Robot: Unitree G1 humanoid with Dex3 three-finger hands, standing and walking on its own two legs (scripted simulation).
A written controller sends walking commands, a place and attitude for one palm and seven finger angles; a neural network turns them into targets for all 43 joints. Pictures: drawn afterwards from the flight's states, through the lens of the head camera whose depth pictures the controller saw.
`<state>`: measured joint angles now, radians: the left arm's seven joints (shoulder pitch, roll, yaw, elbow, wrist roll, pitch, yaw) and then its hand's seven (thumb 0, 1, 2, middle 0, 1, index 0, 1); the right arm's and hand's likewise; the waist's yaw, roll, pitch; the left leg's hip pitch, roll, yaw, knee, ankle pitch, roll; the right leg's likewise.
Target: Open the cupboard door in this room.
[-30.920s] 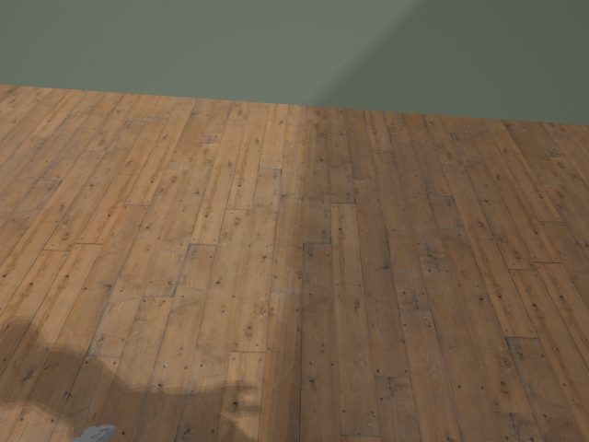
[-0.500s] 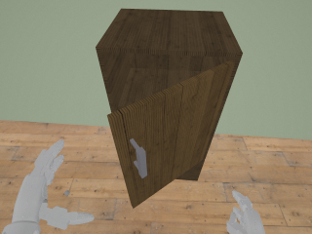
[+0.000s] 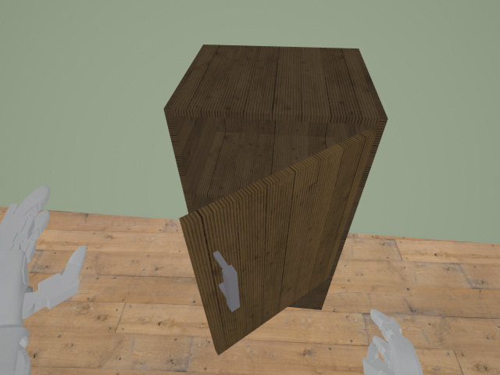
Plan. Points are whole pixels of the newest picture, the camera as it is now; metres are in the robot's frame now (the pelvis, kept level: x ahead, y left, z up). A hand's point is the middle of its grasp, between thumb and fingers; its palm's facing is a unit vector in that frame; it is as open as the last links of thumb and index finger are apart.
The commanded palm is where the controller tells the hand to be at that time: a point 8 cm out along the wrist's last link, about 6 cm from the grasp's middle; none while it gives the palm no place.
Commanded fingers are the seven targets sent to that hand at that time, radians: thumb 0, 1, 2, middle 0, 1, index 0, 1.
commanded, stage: draw the hand back to the body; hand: left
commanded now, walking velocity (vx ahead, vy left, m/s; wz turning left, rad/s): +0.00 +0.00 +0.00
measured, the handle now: (226, 281) +0.30 +0.09 -0.05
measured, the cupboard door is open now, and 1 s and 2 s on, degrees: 40 40 40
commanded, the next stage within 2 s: step back with the hand held close in 0.42 s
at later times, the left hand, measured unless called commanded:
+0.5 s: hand (72, 268) +0.19 +0.24 +0.16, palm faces +0.45 -0.80 -0.39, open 7.4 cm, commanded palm +0.14 +0.28 +0.17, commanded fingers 0.00 0.90 0.90 -0.20 -0.30 -0.20 -0.30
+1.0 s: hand (37, 295) +0.15 +0.26 +0.16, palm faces +0.34 -0.79 -0.52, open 7.4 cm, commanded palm +0.09 +0.30 +0.18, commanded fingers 0.00 0.90 0.90 -0.20 -0.30 -0.20 -0.30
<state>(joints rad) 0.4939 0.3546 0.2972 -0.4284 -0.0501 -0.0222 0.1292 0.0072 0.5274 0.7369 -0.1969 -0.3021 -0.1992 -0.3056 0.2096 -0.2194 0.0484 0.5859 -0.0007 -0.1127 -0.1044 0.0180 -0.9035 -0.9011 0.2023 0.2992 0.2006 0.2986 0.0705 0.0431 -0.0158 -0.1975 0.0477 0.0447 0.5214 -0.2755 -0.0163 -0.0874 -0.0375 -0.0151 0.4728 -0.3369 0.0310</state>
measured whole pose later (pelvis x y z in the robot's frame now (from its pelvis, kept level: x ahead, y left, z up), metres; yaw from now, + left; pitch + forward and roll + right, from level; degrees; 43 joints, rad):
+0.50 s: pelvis +0.00 -0.02 +0.01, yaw +0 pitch -5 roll +0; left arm 0.46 0.34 0.33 -0.39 -0.06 -0.06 0.11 0.02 0.89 0.89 -0.21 -0.30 -0.21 -0.31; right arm 0.20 -0.22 0.01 0.63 -0.01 -0.10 -0.10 0.02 -0.90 -0.90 0.20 0.30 0.20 0.30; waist 0.07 0.05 0.02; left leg -0.11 0.08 0.04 0.42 -0.22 -0.04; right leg -0.01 0.00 -0.02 0.38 -0.29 0.00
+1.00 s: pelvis -0.06 +0.01 +0.00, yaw -2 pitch -1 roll -1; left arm 0.56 0.44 0.41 -0.50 -0.05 -0.14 0.13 0.02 0.89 0.89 -0.21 -0.30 -0.22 -0.31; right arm 0.16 -0.22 -0.01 0.53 0.01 0.01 -0.09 0.02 -0.91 -0.90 0.20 0.30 0.20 0.30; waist 0.00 0.02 0.07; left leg -0.30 0.06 0.07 0.47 -0.15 0.00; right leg -0.21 -0.02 0.02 0.44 -0.21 0.04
